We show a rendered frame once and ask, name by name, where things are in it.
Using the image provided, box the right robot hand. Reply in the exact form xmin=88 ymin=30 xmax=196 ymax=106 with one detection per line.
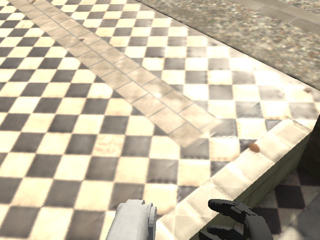
xmin=198 ymin=199 xmax=274 ymax=240

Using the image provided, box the robot left thigh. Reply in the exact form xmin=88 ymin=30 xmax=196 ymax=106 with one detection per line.
xmin=105 ymin=199 xmax=157 ymax=240

